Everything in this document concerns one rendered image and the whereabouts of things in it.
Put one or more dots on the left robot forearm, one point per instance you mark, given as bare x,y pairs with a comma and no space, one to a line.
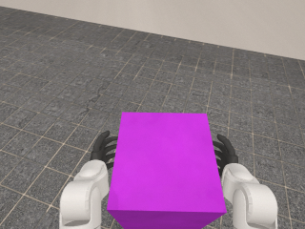
80,202

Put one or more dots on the robot left hand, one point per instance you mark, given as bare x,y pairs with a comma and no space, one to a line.
99,149

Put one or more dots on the robot right hand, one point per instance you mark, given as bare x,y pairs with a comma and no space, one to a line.
227,153

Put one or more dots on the right robot forearm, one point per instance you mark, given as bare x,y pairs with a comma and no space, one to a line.
254,204

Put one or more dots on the carton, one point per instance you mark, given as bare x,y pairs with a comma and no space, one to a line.
165,174

